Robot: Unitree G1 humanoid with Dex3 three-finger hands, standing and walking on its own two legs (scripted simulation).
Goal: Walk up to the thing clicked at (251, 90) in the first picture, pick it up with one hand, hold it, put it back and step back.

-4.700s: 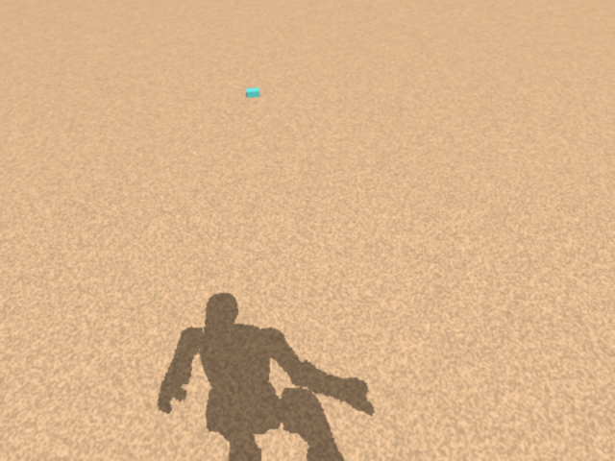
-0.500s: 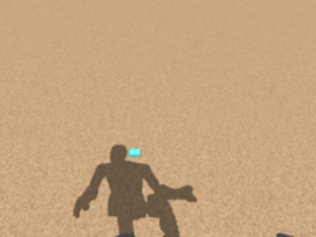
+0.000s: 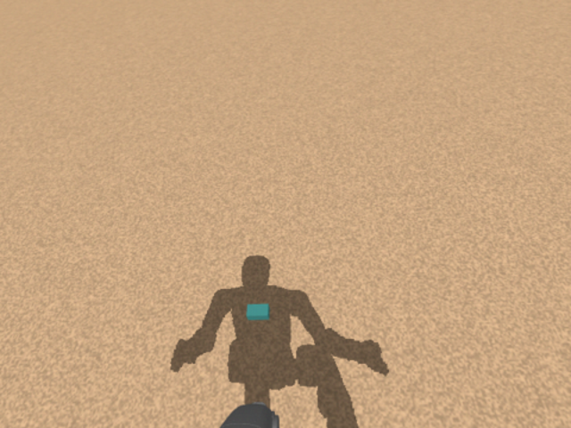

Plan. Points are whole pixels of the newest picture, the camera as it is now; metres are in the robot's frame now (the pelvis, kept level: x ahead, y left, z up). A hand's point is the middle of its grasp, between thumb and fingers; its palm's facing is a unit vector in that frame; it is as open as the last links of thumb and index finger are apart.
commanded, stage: walk up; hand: left
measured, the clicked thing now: (258, 311) +0.59 +0.22 -0.75
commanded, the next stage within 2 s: stand in 1.66 s
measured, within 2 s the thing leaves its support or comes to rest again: neither
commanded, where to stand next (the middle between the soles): +0.22 +0.02 m, yaw -1 degrees
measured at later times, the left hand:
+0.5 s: hand (126, 401) +0.18 +0.32 -0.16, palm faces -0.06 -0.92 -0.38, open 7.4 cm
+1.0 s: hand (159, 347) +0.26 +0.28 -0.14, palm faces -0.05 -0.95 -0.31, open 7.4 cm
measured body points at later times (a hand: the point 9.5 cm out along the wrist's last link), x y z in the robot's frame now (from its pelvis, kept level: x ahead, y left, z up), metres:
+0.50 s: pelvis +0.12 +0.04 -0.01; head +0.16 +0.05 +0.44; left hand +0.18 +0.36 -0.14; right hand +0.21 -0.27 -0.12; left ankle +0.16 +0.16 -0.73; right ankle +0.18 -0.09 -0.72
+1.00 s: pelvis +0.14 +0.03 +0.01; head +0.15 +0.04 +0.46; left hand +0.27 +0.33 -0.12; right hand +0.22 -0.27 -0.12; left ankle +0.16 +0.16 -0.73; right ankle +0.18 -0.09 -0.73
